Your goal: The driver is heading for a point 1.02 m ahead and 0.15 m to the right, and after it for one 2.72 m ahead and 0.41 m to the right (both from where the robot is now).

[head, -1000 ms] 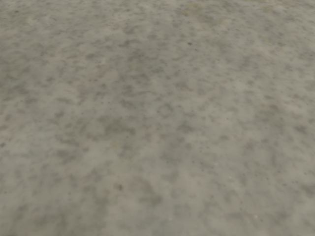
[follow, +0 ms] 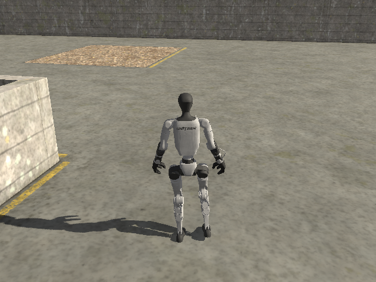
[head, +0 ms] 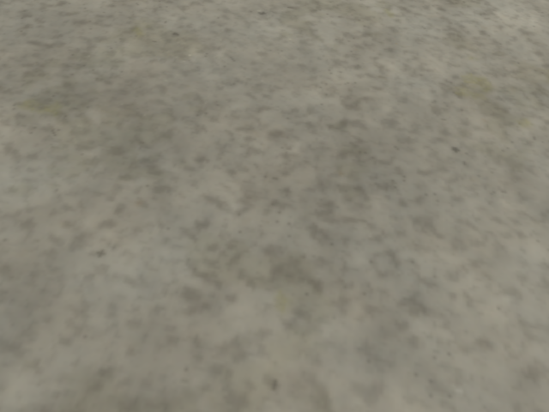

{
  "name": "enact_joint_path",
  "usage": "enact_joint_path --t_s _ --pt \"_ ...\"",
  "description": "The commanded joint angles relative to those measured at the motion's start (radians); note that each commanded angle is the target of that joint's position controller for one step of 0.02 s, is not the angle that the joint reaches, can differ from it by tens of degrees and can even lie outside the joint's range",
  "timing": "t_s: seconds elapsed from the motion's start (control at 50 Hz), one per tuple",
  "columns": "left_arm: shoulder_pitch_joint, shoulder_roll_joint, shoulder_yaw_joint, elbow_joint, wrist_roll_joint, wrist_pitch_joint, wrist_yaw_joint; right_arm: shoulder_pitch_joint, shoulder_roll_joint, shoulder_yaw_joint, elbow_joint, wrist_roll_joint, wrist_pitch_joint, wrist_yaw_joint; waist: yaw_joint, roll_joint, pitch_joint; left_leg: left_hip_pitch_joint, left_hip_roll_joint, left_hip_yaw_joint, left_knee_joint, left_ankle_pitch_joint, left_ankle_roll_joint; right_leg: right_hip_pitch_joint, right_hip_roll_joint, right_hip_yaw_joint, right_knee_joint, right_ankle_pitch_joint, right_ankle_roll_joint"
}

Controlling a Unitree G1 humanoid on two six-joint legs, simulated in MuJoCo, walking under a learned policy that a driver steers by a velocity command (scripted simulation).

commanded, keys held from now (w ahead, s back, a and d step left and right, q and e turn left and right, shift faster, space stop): w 0.56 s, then w+e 0.44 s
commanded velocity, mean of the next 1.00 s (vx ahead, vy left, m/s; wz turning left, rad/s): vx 0.43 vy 0.00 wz -0.09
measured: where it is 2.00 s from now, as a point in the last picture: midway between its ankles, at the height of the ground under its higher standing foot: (318, 244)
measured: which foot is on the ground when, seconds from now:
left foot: down 0.00-0.16, up 0.18-0.56, down 0.58-1.00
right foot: up 0.00-0.14, down 0.16-0.60, up 0.62-1.00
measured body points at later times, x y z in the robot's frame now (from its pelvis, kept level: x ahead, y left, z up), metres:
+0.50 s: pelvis +0.16 -0.02 -0.01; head +0.20 -0.03 +0.44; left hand +0.11 +0.25 -0.13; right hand +0.39 -0.24 -0.10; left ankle +0.32 +0.14 -0.71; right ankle +0.03 -0.15 -0.75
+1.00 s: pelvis +0.43 +0.03 -0.01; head +0.45 +0.02 +0.44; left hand +0.64 +0.26 -0.11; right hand +0.42 -0.25 -0.14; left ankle +0.34 +0.13 -0.75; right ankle +0.60 -0.15 -0.70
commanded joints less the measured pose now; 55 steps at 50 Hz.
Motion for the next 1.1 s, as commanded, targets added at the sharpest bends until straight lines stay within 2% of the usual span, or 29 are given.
enact_joint_path --t_s 0.02,0.06,0.12,0.14,0.16,0.18,0.2,0.22,0.24,0.32,0.38,0.42,0.46,0.52,0.56,0.58,0.6,0.62,0.64,0.66,0.68,0.7,0.74,0.8,0.84,0.92,1.02,1.06,1.1 --pt "-0.077 0.086 0.011 -0.078 -0.004 -0.049 -0.023 0.039 -0.166 -0.036 -0.029 -0.004 -0.018 0.002 -0.038 0.160 -0.015 0.079 0.280 -0.314 -0.199 -0.305 0.149 -0.013 0.000 -0.029 -0.107 -0.013 -0.026" --pt "-0.067 0.086 0.008 -0.074 -0.011 -0.072 -0.037 0.046 -0.173 -0.035 -0.026 -0.001 -0.024 0.007 -0.035 0.150 -0.007 0.078 0.283 -0.329 -0.189 -0.325 0.149 0.034 0.008 -0.046 -0.175 -0.017 -0.058" --pt "0.034 0.076 0.007 -0.032 -0.012 -0.096 -0.046 0.025 -0.147 -0.022 -0.036 0.007 -0.025 0.015 0.028 0.116 -0.014 -0.010 0.230 -0.308 -0.130 -0.341 0.116 0.240 0.026 -0.077 -0.351 0.069 -0.108" --pt "0.103 0.091 0.012 -0.012 -0.010 -0.099 -0.043 0.009 -0.116 -0.012 -0.044 0.006 -0.030 0.017 0.059 0.095 -0.033 -0.085 0.202 -0.281 -0.068 -0.328 0.089 0.355 -0.022 -0.036 -0.363 0.064 -0.129" --pt "0.218 0.130 0.019 0.013 -0.002 -0.101 -0.036 -0.027 -0.058 0.005 -0.063 0.003 -0.038 0.021 0.101 -0.004 -0.053 -0.215 0.132 -0.176 0.133 -0.312 0.039 0.486 -0.149 0.107 -0.411 0.000 -0.174" --pt "0.286 0.230 0.042 0.037 0.008 -0.096 -0.037 -0.021 -0.032 0.009 -0.095 0.015 -0.057 0.024 0.081 -0.216 -0.040 -0.434 0.004 0.021 0.360 -0.351 -0.013 0.584 -0.300 0.405 -0.515 -0.173 -0.288" --pt "0.295 0.206 0.043 0.036 0.009 -0.100 -0.043 -0.073 -0.123 -0.012 -0.111 0.021 -0.073 0.023 0.108 -0.184 0.048 -0.592 0.057 0.028 0.518 -0.416 -0.031 0.558 -0.395 0.555 -0.566 -0.283 -0.359" --pt "0.258 0.152 0.027 0.016 0.002 -0.103 -0.041 -0.062 -0.152 -0.022 -0.101 0.027 -0.083 0.031 0.089 -0.122 0.078 -0.636 0.109 -0.004 0.592 -0.332 -0.033 0.550 -0.363 0.503 -0.568 -0.310 -0.341" --pt "0.226 0.128 0.018 0.000 0.000 -0.103 -0.042 -0.041 -0.140 -0.023 -0.083 0.024 -0.086 0.038 0.071 -0.115 0.071 -0.641 0.134 0.015 0.618 -0.256 -0.039 0.552 -0.311 0.431 -0.577 -0.273 -0.308" --pt "0.226 0.116 0.007 -0.009 0.004 -0.091 -0.041 -0.106 -0.081 -0.014 -0.098 0.002 -0.090 0.050 0.075 -0.095 0.066 -0.569 0.176 0.084 0.535 -0.028 -0.081 0.466 -0.216 0.202 -0.623 0.072 -0.265" --pt "0.252 0.128 0.007 -0.002 -0.001 -0.083 -0.037 -0.173 -0.034 0.004 -0.119 0.004 -0.090 0.056 0.095 -0.096 0.069 -0.440 0.159 0.131 0.348 0.107 -0.103 0.377 -0.157 0.068 -0.624 0.234 -0.249" --pt "0.290 0.144 0.009 0.006 -0.004 -0.080 -0.036 -0.228 -0.025 0.011 -0.135 0.010 -0.091 0.063 0.116 -0.094 0.078 -0.358 0.139 0.151 0.240 0.168 -0.102 0.340 -0.156 0.037 -0.624 0.252 -0.245" --pt "0.322 0.156 0.011 0.016 -0.011 -0.077 -0.038 -0.260 -0.038 0.010 -0.150 0.016 -0.091 0.070 0.121 -0.098 0.091 -0.328 0.133 0.147 0.189 0.178 -0.089 0.358 -0.189 0.046 -0.618 0.259 -0.248" --pt "0.322 0.170 0.016 0.021 -0.019 -0.066 -0.036 -0.258 -0.079 0.000 -0.163 0.020 -0.096 0.079 0.084 -0.107 0.091 -0.294 0.131 0.132 0.135 0.124 -0.046 0.439 -0.241 0.057 -0.571 0.365 -0.229" --pt "0.300 0.184 0.019 0.016 -0.018 -0.054 -0.033 -0.123 -0.127 -0.025 -0.130 0.016 -0.095 0.074 -0.008 -0.110 -0.002 -0.086 0.086 0.169 0.108 0.093 -0.002 0.452 -0.219 0.006 -0.394 0.694 -0.200" --pt "0.306 0.163 0.010 0.011 -0.012 -0.051 -0.032 0.038 -0.170 -0.049 -0.083 0.016 -0.093 0.064 -0.083 -0.090 -0.104 0.158 0.088 0.163 0.112 0.100 0.028 0.362 -0.170 -0.022 -0.198 0.751 -0.172" --pt "0.314 0.106 -0.014 -0.020 0.016 -0.053 -0.033 0.229 -0.249 -0.070 -0.053 0.000 -0.087 0.048 -0.148 0.051 -0.271 0.481 0.309 -0.076 0.145 0.081 0.093 0.130 -0.107 -0.052 0.139 0.440 -0.137" --pt "0.453 -0.025 -0.048 -0.023 -0.009 -0.071 -0.037 0.263 -0.294 -0.072 -0.029 -0.010 -0.084 0.059 -0.069 0.351 -0.442 0.708 0.525 -0.553 -0.025 -0.218 0.226 -0.165 0.059 -0.003 0.448 -0.268 -0.098" --pt "0.362 0.113 -0.015 -0.016 -0.040 -0.085 -0.039 0.231 -0.187 -0.045 -0.035 -0.007 -0.086 0.059 -0.107 0.227 -0.327 0.602 0.493 -0.557 -0.105 -0.322 0.180 -0.258 0.014 0.095 0.553 -0.271 -0.110" --pt "0.266 0.154 0.000 -0.051 -0.054 -0.091 -0.040 0.154 -0.152 -0.032 -0.039 -0.002 -0.090 0.056 -0.090 0.184 -0.169 0.463 0.465 -0.394 -0.121 -0.269 0.136 -0.314 -0.030 0.066 0.558 -0.179 -0.125" --pt "0.231 0.140 -0.001 -0.055 -0.043 -0.089 -0.034 0.081 -0.130 -0.024 -0.044 -0.005 -0.094 0.055 -0.053 0.104 -0.100 0.326 0.429 -0.283 -0.145 -0.152 0.115 -0.272 -0.077 0.046 0.518 -0.088 -0.123" --pt "0.226 0.123 0.003 -0.053 -0.027 -0.081 -0.031 0.032 -0.103 -0.019 -0.043 -0.011 -0.100 0.058 -0.022 0.098 -0.050 0.225 0.391 -0.191 -0.176 -0.071 0.104 -0.234 -0.104 0.045 0.470 -0.029 -0.118" --pt "0.269 0.078 0.002 -0.040 -0.028 -0.053 -0.033 -0.010 -0.077 -0.017 -0.029 -0.020 -0.115 0.059 0.025 0.124 -0.027 0.123 0.355 -0.074 -0.238 0.006 0.096 -0.150 -0.133 0.048 0.441 0.031 -0.113" --pt "0.233 0.053 0.001 -0.065 -0.023 -0.027 -0.031 -0.008 -0.089 -0.025 0.002 -0.019 -0.132 0.055 0.042 0.086 0.029 0.078 0.353 0.047 -0.285 0.123 0.104 -0.210 -0.136 0.059 0.393 0.103 -0.096" --pt "0.187 0.053 0.001 -0.089 -0.018 -0.028 -0.033 0.005 -0.100 -0.029 0.019 -0.024 -0.132 0.046 0.036 0.068 0.052 0.095 0.347 0.111 -0.296 0.175 0.104 -0.266 -0.128 0.074 0.305 0.200 -0.085" --pt "0.060 0.037 -0.012 -0.137 -0.010 -0.040 -0.060 0.023 -0.130 -0.033 0.031 -0.018 -0.125 0.032 -0.003 0.043 0.081 0.122 0.322 0.240 -0.308 0.239 0.078 -0.237 -0.106 -0.014 0.054 0.384 -0.088" --pt "-0.089 0.026 -0.025 -0.233 -0.014 -0.042 -0.099 0.127 -0.168 -0.045 0.067 0.003 -0.084 0.022 -0.057 0.029 0.114 0.332 0.380 0.294 -0.231 0.370 0.064 -0.312 -0.081 -0.092 -0.098 0.316 -0.126" --pt "-0.079 0.049 -0.015 -0.259 -0.017 -0.039 -0.111 0.115 -0.191 -0.050 0.061 0.006 -0.065 0.016 -0.027 0.060 0.075 0.382 0.388 0.323 -0.135 0.637 0.043 -0.244 -0.032 -0.143 -0.118 0.226 -0.157" --pt "0.042 0.103 0.014 -0.251 -0.021 -0.031 -0.111 0.098 -0.220 -0.057 0.048 0.008 -0.047 0.007 0.054 0.109 -0.024 0.394 0.380 0.342 0.080 0.949 0.021 -0.060 0.049 -0.195 -0.105 0.122 -0.201"
Velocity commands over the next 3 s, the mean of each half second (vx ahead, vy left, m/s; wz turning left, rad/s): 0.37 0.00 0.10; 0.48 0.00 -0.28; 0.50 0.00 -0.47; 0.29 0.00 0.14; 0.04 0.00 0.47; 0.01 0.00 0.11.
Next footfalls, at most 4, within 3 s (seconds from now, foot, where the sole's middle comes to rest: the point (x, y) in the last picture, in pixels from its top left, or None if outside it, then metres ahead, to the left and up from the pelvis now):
0.16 right None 0.07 -0.15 -0.78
0.58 left None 0.38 0.13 -0.78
1.14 right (317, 339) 0.67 -0.13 -0.78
1.64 left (280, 231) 1.02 -0.04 -0.78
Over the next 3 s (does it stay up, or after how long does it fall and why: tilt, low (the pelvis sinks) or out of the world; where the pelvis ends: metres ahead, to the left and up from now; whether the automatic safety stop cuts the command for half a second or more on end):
stays up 0.96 -0.12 -0.01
